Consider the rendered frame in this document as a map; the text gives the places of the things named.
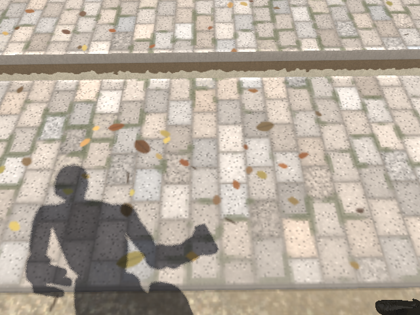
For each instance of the right robot hand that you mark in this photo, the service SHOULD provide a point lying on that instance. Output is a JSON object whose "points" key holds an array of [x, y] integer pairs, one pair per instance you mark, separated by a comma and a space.
{"points": [[398, 307]]}

